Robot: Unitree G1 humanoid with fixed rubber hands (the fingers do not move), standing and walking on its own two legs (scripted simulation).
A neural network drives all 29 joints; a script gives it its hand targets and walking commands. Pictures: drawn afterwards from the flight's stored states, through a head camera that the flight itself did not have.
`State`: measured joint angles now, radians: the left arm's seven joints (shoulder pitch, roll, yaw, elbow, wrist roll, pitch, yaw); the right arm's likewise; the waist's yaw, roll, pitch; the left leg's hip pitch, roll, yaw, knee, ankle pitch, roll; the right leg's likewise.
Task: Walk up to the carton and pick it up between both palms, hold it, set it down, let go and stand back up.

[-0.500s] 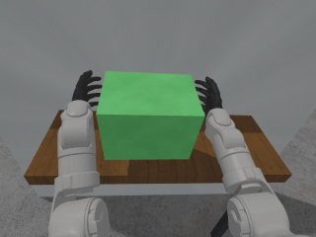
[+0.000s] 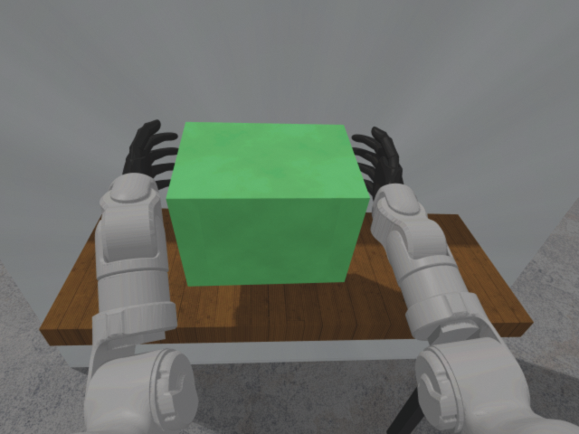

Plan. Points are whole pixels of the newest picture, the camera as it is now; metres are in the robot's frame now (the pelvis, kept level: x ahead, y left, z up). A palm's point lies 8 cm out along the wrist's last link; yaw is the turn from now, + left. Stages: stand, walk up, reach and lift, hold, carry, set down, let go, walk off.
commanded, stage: reach and lift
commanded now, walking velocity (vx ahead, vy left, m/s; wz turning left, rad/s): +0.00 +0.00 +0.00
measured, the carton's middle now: (267, 204) +0.41 +0.00 +0.17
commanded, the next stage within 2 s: hold in 0.40 s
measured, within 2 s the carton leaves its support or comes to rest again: neither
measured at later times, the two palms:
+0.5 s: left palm (131, 175) +0.37 +0.17 +0.24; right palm (386, 171) +0.37 -0.15 +0.24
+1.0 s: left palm (123, 161) +0.36 +0.17 +0.26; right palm (392, 151) +0.37 -0.15 +0.27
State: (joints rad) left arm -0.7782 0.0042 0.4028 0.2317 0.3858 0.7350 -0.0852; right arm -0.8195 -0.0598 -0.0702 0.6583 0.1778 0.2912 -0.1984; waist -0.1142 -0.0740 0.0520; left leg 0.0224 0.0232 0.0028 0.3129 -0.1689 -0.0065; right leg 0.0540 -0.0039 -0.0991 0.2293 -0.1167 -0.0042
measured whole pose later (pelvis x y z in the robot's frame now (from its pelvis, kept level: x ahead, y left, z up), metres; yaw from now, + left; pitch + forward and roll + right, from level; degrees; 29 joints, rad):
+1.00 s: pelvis +0.00 -0.01 +0.00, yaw +0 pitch -9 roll -1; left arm -0.84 0.04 0.43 0.23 0.39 0.88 -0.12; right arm -0.95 -0.10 -0.02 0.66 0.26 0.48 -0.24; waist -0.09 -0.05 -0.04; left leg 0.01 0.03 0.00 0.30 -0.16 -0.02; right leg 0.02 0.00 -0.10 0.25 -0.13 -0.02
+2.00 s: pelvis +0.00 -0.01 +0.00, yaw +0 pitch -8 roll +0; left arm -0.85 0.05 0.42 0.24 0.40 0.88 -0.12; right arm -0.95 -0.11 -0.02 0.65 0.28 0.50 -0.25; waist -0.09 -0.04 -0.05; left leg 0.00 0.03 0.01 0.30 -0.16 -0.02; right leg 0.01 0.00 -0.09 0.25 -0.12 -0.02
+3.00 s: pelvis +0.00 -0.01 +0.00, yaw +0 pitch -8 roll -1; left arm -0.84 0.05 0.42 0.22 0.39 0.88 -0.12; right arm -0.94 -0.11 -0.01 0.64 0.29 0.51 -0.26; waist -0.10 -0.05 -0.04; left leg 0.01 0.03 0.00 0.30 -0.16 -0.02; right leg 0.02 0.00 -0.10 0.25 -0.13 -0.02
